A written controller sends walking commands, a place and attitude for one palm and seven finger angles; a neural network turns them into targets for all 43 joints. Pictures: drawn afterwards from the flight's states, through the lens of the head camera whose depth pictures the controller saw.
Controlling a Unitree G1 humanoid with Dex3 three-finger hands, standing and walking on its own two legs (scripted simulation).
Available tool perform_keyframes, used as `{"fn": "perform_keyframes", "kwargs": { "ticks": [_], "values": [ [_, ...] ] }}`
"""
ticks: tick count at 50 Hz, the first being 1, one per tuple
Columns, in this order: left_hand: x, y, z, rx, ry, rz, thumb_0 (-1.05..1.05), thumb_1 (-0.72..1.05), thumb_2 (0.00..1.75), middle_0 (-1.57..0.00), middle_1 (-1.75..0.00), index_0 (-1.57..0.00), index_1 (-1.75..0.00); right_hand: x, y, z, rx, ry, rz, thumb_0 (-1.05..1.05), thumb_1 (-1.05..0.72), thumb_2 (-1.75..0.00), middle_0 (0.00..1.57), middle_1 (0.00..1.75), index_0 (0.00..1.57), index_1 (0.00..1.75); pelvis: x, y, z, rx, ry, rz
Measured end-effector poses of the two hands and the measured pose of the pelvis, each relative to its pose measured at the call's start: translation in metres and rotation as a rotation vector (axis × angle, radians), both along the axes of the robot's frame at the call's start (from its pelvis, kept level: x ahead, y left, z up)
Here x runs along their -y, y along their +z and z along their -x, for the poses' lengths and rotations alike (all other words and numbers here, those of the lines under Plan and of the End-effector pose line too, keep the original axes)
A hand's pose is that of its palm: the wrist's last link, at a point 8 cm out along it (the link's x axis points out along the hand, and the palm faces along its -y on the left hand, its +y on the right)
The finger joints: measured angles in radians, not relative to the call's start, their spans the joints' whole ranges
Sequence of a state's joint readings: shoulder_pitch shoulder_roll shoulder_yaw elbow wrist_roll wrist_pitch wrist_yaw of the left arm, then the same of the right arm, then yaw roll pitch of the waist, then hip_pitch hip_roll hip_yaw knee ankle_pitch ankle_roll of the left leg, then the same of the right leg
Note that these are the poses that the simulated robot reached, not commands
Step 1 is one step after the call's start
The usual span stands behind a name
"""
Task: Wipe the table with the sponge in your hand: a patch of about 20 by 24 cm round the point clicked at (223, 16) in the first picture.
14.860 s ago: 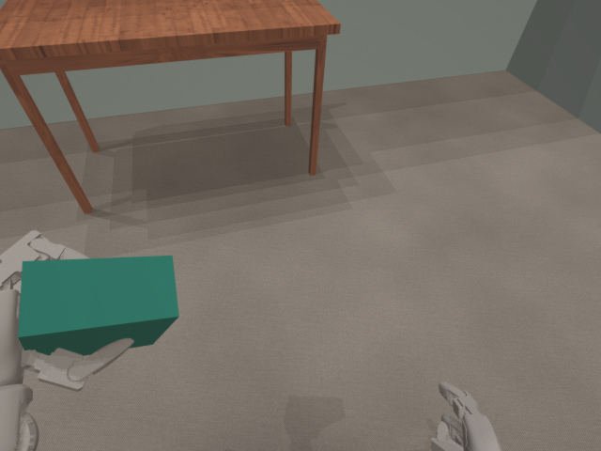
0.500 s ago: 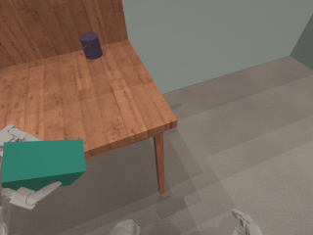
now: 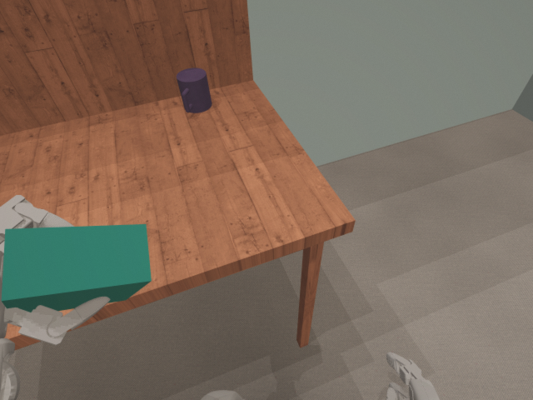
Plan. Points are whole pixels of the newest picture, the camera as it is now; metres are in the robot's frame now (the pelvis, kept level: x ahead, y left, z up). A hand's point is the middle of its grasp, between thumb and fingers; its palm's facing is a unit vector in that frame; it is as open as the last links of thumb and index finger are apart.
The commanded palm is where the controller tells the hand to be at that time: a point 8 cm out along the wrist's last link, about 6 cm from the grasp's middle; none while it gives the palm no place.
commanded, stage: shuffle to correct the standing spot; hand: left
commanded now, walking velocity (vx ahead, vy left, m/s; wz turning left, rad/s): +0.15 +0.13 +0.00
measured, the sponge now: (98, 270) +0.22 +0.21 +0.17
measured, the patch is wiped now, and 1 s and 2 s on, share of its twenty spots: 0.00 0.00 0.00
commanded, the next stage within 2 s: come to a stop and stand still in 0.54 s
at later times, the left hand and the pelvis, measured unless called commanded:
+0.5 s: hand (2, 242) +0.23 +0.31 +0.19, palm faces +0.41 -0.80 -0.45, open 10.3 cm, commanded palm +0.18 +0.35 +0.19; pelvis +0.02 +0.07 +0.00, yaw +0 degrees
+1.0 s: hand (30, 216) +0.28 +0.32 +0.18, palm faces +0.35 -0.83 -0.43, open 10.2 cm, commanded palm +0.22 +0.36 +0.19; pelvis +0.06 +0.08 +0.01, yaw +0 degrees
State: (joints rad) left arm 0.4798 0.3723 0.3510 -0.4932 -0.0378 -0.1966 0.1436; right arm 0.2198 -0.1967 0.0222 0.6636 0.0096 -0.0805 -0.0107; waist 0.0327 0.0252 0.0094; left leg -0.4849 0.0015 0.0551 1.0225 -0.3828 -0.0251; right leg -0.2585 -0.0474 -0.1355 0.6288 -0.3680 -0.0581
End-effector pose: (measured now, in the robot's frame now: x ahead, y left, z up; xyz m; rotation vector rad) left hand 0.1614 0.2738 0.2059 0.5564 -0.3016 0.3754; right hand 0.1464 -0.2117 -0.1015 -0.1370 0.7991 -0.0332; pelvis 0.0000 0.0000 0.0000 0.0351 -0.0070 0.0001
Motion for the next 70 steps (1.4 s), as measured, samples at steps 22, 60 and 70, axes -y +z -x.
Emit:
{"fn": "perform_keyframes", "kwargs": {
  "ticks": [22,60,70],
  "values": [
    [-0.081,0.003,-0.033,0.057,-0.056,-0.001,-0.01,-0.51,1.01,-0.71,-1.37,-0.73,-1.36,-0.071,0.036,-0.033,0.101,-0.052,0.066,0.01,-0.90,-0.90,0.20,0.30,0.21,0.30,-0.072,0.004,-0.017,-0.011,-0.002,0.036],
    [-0.103,-0.016,-0.065,-0.082,0.010,0.036,-0.01,-0.51,1.01,-0.71,-1.37,-0.73,-1.35,-0.073,0.041,-0.076,0.088,0.006,0.114,0.01,-0.90,-0.90,0.20,0.30,0.21,0.30,-0.078,0.011,-0.047,-0.008,-0.002,0.050],
    [-0.094,-0.026,-0.057,-0.021,-0.107,0.149,-0.02,-0.51,1.01,-0.71,-1.37,-0.73,-1.35,-0.078,0.050,-0.036,0.143,-0.034,0.097,0.02,-0.90,-0.90,0.20,0.30,0.21,0.30,-0.101,0.009,-0.017,0.021,-0.037,0.049]
  ]
}}
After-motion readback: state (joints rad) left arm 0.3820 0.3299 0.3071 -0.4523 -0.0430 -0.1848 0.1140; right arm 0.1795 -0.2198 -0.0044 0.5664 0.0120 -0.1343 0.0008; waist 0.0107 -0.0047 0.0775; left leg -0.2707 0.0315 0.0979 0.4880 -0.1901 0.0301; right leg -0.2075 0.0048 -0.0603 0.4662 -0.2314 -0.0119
